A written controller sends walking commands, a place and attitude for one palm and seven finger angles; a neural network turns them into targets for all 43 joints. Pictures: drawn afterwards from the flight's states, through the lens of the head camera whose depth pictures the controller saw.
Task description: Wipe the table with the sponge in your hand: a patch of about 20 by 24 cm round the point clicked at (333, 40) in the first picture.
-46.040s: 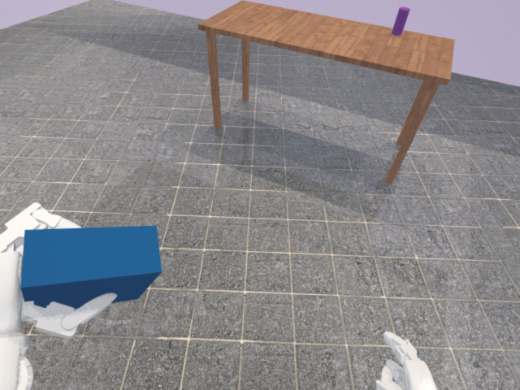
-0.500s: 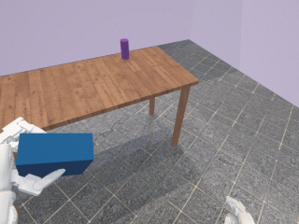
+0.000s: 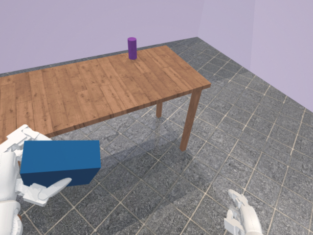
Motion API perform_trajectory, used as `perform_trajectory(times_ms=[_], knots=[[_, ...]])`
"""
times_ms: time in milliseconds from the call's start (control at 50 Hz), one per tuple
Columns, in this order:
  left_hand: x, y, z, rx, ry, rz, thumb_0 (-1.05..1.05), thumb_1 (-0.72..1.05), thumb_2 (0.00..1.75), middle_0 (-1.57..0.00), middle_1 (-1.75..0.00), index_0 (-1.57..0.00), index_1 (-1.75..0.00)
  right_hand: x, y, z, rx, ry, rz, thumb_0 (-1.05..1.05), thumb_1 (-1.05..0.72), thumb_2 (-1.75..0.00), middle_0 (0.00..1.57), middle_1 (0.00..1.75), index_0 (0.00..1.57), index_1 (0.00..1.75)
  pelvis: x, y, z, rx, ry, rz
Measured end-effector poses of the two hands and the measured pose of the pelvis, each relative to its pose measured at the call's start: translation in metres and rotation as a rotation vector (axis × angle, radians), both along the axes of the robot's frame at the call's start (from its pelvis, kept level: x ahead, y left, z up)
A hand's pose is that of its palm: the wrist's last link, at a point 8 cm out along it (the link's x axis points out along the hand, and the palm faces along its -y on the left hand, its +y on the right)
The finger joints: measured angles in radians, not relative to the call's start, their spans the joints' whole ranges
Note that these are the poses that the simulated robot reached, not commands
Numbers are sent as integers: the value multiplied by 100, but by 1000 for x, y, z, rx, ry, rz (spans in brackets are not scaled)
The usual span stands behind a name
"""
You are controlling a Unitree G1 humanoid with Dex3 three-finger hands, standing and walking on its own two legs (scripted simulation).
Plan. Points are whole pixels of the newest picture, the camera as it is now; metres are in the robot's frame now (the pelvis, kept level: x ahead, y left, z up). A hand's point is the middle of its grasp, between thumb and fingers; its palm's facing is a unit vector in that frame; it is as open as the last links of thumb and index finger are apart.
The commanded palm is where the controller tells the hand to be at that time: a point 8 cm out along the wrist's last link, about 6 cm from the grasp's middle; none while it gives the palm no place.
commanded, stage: stop stepping back and stand still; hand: left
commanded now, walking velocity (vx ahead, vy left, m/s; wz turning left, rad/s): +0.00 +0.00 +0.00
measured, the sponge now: (73, 165) +0.23 +0.20 +0.12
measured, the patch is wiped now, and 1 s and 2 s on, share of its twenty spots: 1.00 1.00 1.00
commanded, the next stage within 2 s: stand and wait in 0.16 s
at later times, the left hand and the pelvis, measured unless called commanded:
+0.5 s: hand (38, 167) +0.20 +0.25 +0.14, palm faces +0.39 -0.85 -0.35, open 10.0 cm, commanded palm +0.16 +0.29 +0.18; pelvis -0.01 +0.01 +0.00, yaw -1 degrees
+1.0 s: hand (39, 162) +0.21 +0.25 +0.14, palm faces +0.39 -0.85 -0.35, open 10.0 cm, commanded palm +0.16 +0.29 +0.18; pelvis +0.00 +0.01 +0.00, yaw -1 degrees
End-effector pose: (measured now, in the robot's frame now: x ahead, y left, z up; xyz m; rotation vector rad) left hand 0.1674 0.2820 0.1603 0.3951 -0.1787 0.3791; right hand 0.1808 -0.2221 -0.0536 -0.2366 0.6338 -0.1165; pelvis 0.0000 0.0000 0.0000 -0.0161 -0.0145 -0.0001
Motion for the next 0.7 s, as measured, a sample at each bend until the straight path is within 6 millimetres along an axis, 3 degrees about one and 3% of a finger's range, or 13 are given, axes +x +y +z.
perform_trajectory(times_ms=[360, 700], knots=[[-3, 5, -2, 7, 14, -4, -2, -51, 104, -74, -134, -77, -136, -31, -1, -12, -4, 67, -44, 2, -90, -90, 20, 30, 20, 30, -8, 7, 1, -2, 5, -9], [-2, 11, -5, -4, 23, 8, -2, -51, 104, -74, -135, -77, -136, -21, 3, -9, -7, 45, -36, 2, -90, -90, 20, 30, 20, 30, -6, 11, 1, -3, 6, -12]])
